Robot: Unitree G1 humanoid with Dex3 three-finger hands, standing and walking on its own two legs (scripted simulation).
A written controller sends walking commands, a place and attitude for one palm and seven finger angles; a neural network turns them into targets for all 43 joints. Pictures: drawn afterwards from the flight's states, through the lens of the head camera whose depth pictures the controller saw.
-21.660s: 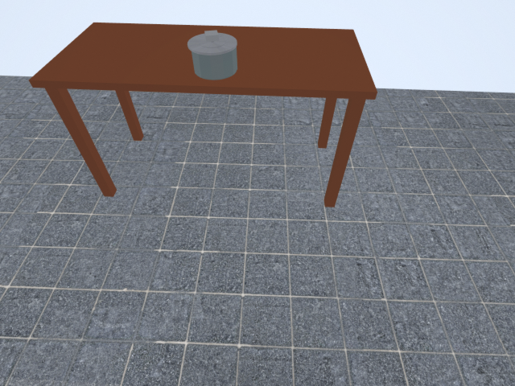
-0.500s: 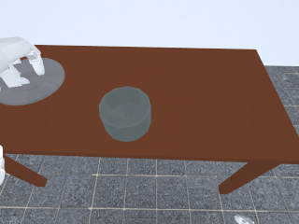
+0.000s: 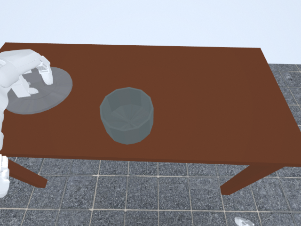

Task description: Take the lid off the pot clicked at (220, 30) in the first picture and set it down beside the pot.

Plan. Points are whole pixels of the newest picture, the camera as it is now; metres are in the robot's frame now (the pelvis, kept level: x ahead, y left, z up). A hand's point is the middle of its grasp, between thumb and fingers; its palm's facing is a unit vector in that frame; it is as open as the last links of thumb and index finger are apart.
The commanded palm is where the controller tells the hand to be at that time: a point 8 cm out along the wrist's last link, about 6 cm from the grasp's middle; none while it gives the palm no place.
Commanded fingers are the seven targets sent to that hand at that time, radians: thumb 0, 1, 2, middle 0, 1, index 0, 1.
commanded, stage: lower the lid onto the table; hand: left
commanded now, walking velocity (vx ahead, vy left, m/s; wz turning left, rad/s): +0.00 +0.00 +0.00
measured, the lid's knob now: (33, 80) +0.46 +0.32 +0.11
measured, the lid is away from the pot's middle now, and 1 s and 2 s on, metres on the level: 0.24 0.24 0.24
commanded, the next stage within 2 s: none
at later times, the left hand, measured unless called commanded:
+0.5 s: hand (31, 97) +0.41 +0.31 +0.10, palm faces -0.43 -0.04 -0.90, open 6.8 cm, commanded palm +0.43 +0.32 +0.17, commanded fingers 0.00 0.57 1.11 -0.77 -0.99 -0.92 -1.04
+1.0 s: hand (37, 102) +0.42 +0.32 +0.07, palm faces -0.46 -0.09 -0.88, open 6.7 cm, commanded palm +0.44 +0.32 +0.14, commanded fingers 0.00 0.57 1.11 -0.77 -0.99 -0.92 -1.04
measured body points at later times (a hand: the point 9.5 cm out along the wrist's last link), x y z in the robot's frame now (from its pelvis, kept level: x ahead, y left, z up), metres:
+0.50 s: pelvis -0.01 -0.01 +0.00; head +0.06 -0.01 +0.44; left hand +0.43 +0.31 +0.15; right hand +0.09 -0.28 -0.13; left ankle -0.04 +0.08 -0.74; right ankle -0.01 -0.16 -0.74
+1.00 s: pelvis -0.01 +0.00 -0.01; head +0.07 +0.00 +0.44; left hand +0.44 +0.32 +0.12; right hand +0.03 -0.29 -0.13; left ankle -0.04 +0.08 -0.74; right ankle -0.01 -0.16 -0.74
